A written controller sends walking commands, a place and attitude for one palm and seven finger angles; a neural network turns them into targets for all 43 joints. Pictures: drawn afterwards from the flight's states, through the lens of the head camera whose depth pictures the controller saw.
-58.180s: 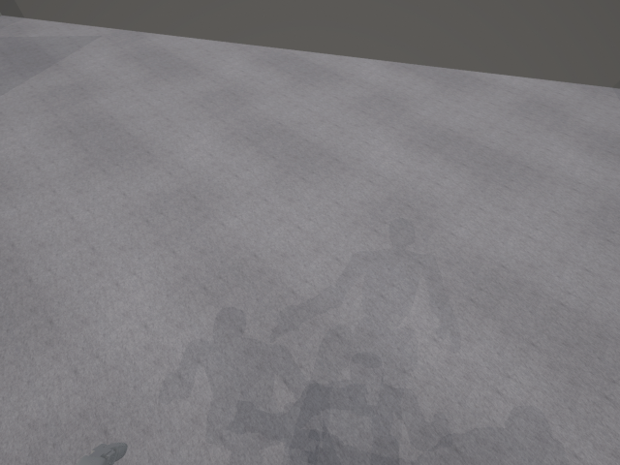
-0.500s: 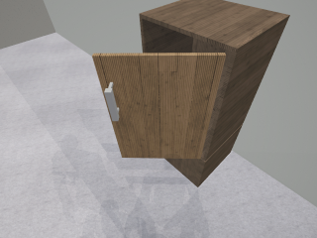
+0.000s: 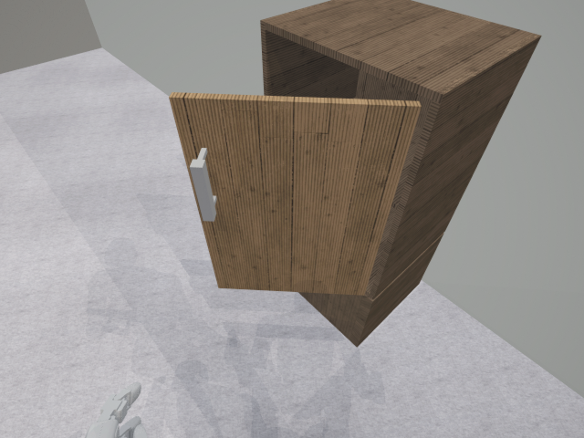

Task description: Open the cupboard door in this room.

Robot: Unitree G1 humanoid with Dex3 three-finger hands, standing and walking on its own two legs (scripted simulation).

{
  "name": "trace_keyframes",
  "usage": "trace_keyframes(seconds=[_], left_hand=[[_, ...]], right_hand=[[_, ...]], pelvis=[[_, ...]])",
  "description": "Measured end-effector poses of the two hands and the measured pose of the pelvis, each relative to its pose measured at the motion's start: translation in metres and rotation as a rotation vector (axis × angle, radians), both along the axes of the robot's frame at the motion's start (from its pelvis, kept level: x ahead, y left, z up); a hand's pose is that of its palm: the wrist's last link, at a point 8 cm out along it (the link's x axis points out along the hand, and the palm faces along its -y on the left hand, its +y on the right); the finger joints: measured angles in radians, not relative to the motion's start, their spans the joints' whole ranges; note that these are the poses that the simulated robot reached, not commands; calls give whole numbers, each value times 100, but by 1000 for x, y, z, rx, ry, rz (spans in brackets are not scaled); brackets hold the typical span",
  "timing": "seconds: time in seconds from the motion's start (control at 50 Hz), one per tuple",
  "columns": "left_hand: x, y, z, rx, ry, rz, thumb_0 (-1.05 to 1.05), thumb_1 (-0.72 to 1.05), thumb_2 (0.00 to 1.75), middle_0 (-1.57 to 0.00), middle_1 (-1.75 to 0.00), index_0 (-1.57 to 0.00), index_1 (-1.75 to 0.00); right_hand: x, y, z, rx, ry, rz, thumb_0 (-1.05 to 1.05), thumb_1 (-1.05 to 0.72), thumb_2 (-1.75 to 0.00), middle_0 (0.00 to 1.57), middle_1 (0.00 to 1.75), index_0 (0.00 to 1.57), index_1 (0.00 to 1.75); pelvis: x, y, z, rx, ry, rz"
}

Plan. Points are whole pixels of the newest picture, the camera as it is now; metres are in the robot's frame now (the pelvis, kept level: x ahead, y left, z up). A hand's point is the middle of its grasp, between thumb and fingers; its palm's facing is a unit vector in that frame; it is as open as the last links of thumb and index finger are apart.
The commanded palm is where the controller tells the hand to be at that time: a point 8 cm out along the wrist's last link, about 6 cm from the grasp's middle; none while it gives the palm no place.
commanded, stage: raise the hand with hooked fingers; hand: left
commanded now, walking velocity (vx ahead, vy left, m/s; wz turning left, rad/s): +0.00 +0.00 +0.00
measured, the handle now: (206, 185) +0.56 +0.20 +0.02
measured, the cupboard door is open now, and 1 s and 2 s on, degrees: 44 44 44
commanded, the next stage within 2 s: move the hooked fingers beside the handle in 1.96 s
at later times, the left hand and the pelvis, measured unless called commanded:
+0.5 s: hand (155, 411) +0.16 +0.19 -0.01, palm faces +0.02 -0.99 -0.11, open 9.9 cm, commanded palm +0.15 +0.25 -0.03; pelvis -0.04 -0.03 -0.09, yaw +1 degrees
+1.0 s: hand (128, 365) +0.22 +0.24 -0.01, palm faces -0.03 -1.00 -0.05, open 12.8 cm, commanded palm +0.20 +0.30 +0.01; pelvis -0.03 +0.01 -0.06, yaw -1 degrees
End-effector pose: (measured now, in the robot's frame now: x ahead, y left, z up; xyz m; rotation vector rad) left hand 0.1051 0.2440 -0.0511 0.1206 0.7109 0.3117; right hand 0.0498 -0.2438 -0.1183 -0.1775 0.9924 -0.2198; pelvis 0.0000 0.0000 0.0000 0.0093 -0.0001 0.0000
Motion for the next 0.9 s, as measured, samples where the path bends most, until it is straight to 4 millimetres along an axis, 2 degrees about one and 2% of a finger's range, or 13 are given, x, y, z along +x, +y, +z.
trace_keyframes(seconds=[0.04,0.08,0.14,0.2,0.28,0.34,0.4,0.48,0.56,0.64,0.72,0.8,0.9], left_hand=[[37,-3,35,20,-225,-41,3,89,87,-21,-34,-21,-34],[65,-9,58,16,-422,-102,3,85,86,-21,-36,-21,-36],[80,-23,64,-44,-636,-211,2,79,83,-21,-39,-21,-39],[65,-33,39,-108,-686,-311,1,71,81,-21,-43,-21,-43],[24,-25,-8,-149,-556,-285,1,62,77,-23,-49,-23,-49],[0,-10,-14,-98,-537,-194,1,54,74,-23,-53,-23,-53],[-2,1,10,-7,-656,-173,2,47,71,-24,-58,-24,-58],[26,-2,39,24,-800,-297,2,37,67,-24,-64,-24,-64],[65,-8,33,-74,-683,-432,1,28,63,-24,-70,-25,-70],[81,1,25,-150,-537,-380,1,19,59,-25,-76,-26,-76],[77,24,39,-83,-590,-258,1,10,55,-26,-82,-26,-82],[74,38,48,-16,-667,-248,1,1,51,-27,-88,-27,-88],[82,40,34,-78,-629,-339,0,-11,46,-27,-95,-27,-95]], right_hand=[[28,-9,6,-21,-127,24,2,-92,-90,20,30,20,29],[54,-16,13,-37,-238,45,2,-91,-90,20,30,20,29],[89,-26,26,-58,-367,79,2,-91,-90,20,30,20,29],[116,-32,34,-81,-453,133,1,-91,-90,20,30,20,29],[141,-35,34,-113,-506,195,1,-91,-90,20,30,20,29],[149,-31,24,-115,-510,225,1,-91,-90,20,30,20,29],[146,-20,6,-94,-481,246,1,-90,-90,20,30,19,29],[127,-5,-23,-34,-417,242,1,-90,-90,20,30,20,29],[93,2,-41,19,-329,168,1,-90,-90,20,30,20,30],[57,-4,-39,20,-247,78,2,-90,-90,21,30,20,30],[34,-15,-30,-25,-191,35,2,-90,-90,21,30,20,30],[28,-25,-25,-80,-163,53,2,-90,-90,20,30,20,30],[41,-25,-16,-124,-195,73,2,-90,-90,20,30,20,29]], pelvis=[[-4,0,-4,-6,16,16],[-9,-2,-11,-7,54,14],[-16,-9,-26,1,121,-7],[-22,-18,-44,3,161,-9],[-27,-27,-64,-7,197,1],[-29,-31,-75,-27,207,15],[-32,-33,-82,-48,211,28],[-38,-32,-87,-67,214,35],[-42,-29,-83,-59,217,21],[-37,-24,-71,-39,215,0],[-31,-17,-62,-33,216,-12],[-30,-9,-61,-43,220,-4],[-31,1,-62,-56,218,0]])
